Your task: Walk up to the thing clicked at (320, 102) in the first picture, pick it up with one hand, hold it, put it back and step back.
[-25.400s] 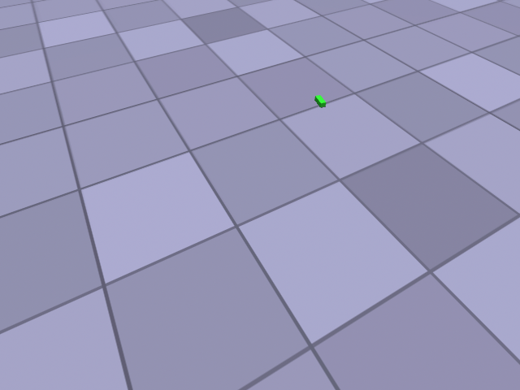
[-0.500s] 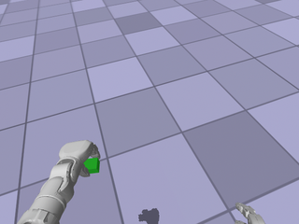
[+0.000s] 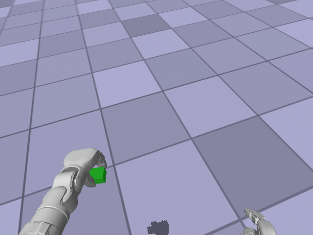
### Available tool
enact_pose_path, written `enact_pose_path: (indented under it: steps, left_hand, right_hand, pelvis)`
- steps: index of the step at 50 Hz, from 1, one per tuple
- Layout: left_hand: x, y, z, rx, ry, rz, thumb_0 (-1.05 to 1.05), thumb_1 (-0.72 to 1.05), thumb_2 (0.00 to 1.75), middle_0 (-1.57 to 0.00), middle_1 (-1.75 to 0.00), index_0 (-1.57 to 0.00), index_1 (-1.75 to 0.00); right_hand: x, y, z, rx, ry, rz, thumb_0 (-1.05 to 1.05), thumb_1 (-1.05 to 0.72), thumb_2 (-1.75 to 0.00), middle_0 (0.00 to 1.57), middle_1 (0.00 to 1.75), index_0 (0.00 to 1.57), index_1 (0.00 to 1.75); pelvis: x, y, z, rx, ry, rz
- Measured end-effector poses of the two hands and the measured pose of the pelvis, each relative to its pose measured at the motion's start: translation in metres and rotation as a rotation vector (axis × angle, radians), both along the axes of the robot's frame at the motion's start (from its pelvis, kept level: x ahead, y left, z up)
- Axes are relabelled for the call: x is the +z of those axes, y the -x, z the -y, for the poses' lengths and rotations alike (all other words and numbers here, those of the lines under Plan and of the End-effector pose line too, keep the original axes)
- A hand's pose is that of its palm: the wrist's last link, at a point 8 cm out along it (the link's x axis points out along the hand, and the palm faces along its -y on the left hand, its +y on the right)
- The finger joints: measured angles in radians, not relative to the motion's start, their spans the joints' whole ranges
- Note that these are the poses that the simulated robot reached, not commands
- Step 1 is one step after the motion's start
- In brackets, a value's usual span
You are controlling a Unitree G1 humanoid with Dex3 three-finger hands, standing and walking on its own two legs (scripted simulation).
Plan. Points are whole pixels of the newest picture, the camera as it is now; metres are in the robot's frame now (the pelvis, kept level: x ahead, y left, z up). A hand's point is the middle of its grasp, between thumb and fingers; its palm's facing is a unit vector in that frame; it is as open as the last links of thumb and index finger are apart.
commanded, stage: hold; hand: left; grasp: from above
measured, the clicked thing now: (89, 176) +0.31 +0.24 -0.07
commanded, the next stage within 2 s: crouch in 0.42 s
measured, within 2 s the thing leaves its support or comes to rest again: neither
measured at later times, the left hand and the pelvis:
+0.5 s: hand (88, 174) +0.29 +0.23 -0.03, palm faces -0.43 -0.09 -0.90, open 6.6 cm; pelvis +0.00 +0.00 +0.00, yaw +0 degrees
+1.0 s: hand (91, 186) +0.30 +0.25 -0.13, palm faces -0.44 -0.01 -0.90, open 6.6 cm; pelvis -0.01 +0.00 -0.04, yaw +1 degrees
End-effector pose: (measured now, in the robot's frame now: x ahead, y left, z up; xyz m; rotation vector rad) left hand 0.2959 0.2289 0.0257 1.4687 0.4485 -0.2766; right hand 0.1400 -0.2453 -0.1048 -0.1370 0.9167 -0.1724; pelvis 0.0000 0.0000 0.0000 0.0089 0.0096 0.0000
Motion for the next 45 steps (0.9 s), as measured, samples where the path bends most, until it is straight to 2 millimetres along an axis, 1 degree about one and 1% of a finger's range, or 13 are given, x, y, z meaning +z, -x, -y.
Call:
enact_pose_path:
  steps: [9,22,29,32,35,38,42,45]
  left_hand:
    - [0.009,-0.004,-0.004,0.012,-0.01,0.044,0.0,0.5,0.0,-1.03,-0.11,-1.06,-0.08]
    - [-0.001,0.0,0.0,-0.001,0.001,-0.001,0.0,0.5,0.0,-1.04,-0.11,-1.06,-0.08]
    - [0.005,-0.005,-0.003,0.011,-0.006,0.039,0.0,0.5,0.0,-1.04,-0.11,-1.07,-0.08]
    - [0.005,-0.006,-0.006,0.02,-0.013,0.032,0.0,0.5,0.0,-1.03,-0.11,-1.06,-0.08]
    - [-0.003,-0.004,-0.007,0.014,-0.011,0.002,0.0,0.51,0.0,-1.03,-0.12,-1.06,-0.09]
    - [-0.016,0.0,-0.007,-0.004,-0.003,-0.03,0.0,0.5,0.0,-1.03,-0.12,-1.06,-0.09]
    - [-0.041,0.005,-0.008,-0.023,0.006,-0.043,0.0,0.5,0.0,-1.03,-0.11,-1.06,-0.08]
    - [-0.061,0.003,-0.011,-0.033,-0.016,-0.029,0.0,0.5,0.0,-1.04,-0.11,-1.07,-0.07]
  right_hand:
    - [0.0,0.0,0.0,-0.003,0.0,-0.003,0.01,-0.9,-0.9,0.2,0.3,0.2,0.3]
    - [0.002,-0.004,-0.002,0.002,0.0,0.003,0.01,-0.9,-0.9,0.2,0.3,0.2,0.3]
    - [0.001,-0.003,-0.002,0.0,-0.001,-0.01,0.01,-0.9,-0.9,0.2,0.3,0.2,0.3]
    - [0.001,-0.003,-0.002,-0.005,-0.003,-0.01,0.01,-0.9,-0.9,0.2,0.3,0.2,0.3]
    - [0.002,-0.002,-0.002,-0.009,-0.002,-0.012,0.01,-0.89,-0.9,0.2,0.3,0.2,0.3]
    - [0.002,-0.001,-0.001,-0.01,0.006,-0.021,0.01,-0.89,-0.9,0.21,0.3,0.2,0.3]
    - [-0.003,0.004,0.002,-0.002,0.03,-0.052,0.01,-0.89,-0.9,0.21,0.3,0.2,0.3]
    - [-0.011,0.011,0.006,0.005,0.052,-0.088,0.01,-0.89,-0.9,0.21,0.3,0.2,0.3]
  pelvis:
    - [0.001,0.0,-0.001,0.0,0.001,0.006]
    - [0.001,-0.002,-0.001,0.0,0.0,0.004]
    - [0.002,-0.003,-0.001,0.001,0.002,0.003]
    - [0.002,-0.004,-0.002,0.002,0.002,0.003]
    - [0.002,-0.004,-0.002,0.003,0.002,-0.001]
    - [0.001,-0.004,-0.002,0.005,0.001,-0.011]
    - [-0.004,-0.001,-0.002,0.012,0.003,-0.043]
    - [-0.012,0.002,-0.002,0.018,0.008,-0.087]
